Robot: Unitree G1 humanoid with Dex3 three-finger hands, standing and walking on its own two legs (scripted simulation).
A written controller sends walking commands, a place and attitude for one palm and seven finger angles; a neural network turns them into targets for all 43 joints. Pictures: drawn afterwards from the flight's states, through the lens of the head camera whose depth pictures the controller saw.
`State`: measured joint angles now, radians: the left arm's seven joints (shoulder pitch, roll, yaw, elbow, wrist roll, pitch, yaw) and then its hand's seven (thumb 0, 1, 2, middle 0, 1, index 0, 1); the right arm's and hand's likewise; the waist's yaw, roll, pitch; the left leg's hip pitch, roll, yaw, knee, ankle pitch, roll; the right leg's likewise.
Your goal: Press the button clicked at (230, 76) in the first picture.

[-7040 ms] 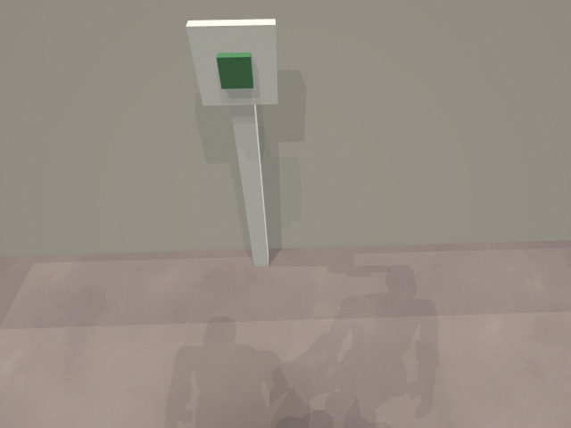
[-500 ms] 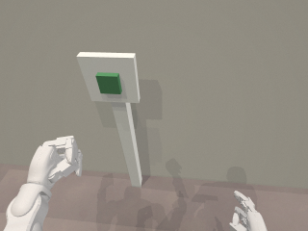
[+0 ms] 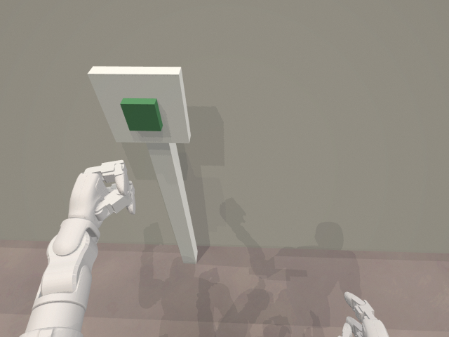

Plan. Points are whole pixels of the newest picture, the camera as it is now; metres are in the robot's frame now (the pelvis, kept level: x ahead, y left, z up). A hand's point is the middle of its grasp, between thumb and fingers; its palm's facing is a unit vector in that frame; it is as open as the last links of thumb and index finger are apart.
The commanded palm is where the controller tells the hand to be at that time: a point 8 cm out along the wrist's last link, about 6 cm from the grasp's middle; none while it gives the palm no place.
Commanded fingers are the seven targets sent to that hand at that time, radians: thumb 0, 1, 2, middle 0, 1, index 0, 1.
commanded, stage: aim a knuckle at the button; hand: left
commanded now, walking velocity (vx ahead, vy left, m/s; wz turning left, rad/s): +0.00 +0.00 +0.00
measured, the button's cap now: (143, 114) +0.53 +0.21 +0.12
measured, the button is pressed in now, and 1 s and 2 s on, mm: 0 0 0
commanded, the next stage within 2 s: press the button with the knuckle in 1.30 s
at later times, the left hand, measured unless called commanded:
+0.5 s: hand (146, 162) +0.41 +0.18 +0.09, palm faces +0.02 -1.00 -0.02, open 3.1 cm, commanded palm +0.39 +0.23 +0.09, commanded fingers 0.00 0.90 0.90 -1.30 -1.50 -1.30 -1.50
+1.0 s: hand (145, 159) +0.42 +0.18 +0.09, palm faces +0.03 -1.00 +0.00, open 3.1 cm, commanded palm +0.40 +0.24 +0.09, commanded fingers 0.00 0.90 0.90 -1.30 -1.50 -1.30 -1.50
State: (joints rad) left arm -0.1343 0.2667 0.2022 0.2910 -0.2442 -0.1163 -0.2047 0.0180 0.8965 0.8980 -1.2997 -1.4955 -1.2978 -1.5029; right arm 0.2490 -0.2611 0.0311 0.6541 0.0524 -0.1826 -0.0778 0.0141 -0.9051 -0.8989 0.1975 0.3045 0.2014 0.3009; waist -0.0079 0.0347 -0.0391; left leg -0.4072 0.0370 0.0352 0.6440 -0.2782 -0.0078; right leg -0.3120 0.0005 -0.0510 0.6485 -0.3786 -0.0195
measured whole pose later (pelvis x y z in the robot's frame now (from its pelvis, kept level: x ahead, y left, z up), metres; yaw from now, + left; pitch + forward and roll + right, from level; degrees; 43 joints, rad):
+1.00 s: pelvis +0.01 +0.01 -0.01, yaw -2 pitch +9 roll -1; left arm -0.52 0.31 0.28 0.77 -0.19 -0.28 -0.17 0.02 0.90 0.90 -1.30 -1.50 -1.30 -1.50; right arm 0.34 -0.26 0.00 0.66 0.04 -0.01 -0.04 0.01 -0.91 -0.90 0.20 0.30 0.20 0.30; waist -0.07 0.02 -0.08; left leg -0.58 0.06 0.05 0.75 -0.33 0.00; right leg -0.48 0.01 -0.03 0.73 -0.41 -0.01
